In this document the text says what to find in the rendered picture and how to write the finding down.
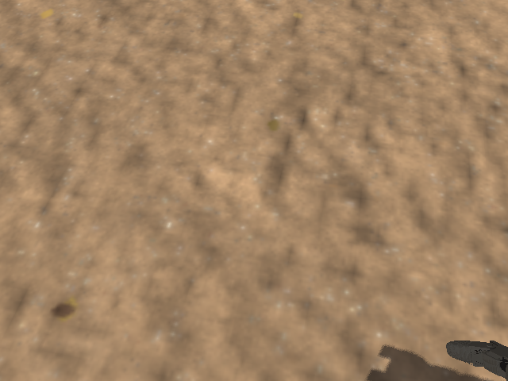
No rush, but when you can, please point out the robot right hand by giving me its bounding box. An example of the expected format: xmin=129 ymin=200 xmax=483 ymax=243
xmin=446 ymin=341 xmax=508 ymax=381

